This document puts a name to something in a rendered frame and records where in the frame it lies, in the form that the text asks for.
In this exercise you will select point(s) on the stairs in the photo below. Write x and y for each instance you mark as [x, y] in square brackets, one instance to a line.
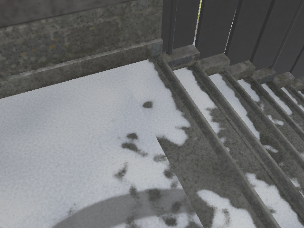
[262, 127]

